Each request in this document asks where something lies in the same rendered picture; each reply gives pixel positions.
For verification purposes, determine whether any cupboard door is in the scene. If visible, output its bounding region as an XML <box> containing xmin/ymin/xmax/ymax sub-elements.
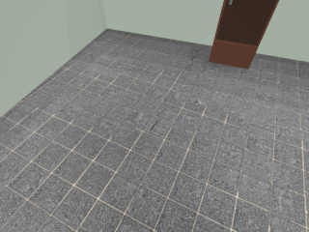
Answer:
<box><xmin>216</xmin><ymin>0</ymin><xmax>277</xmax><ymax>45</ymax></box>

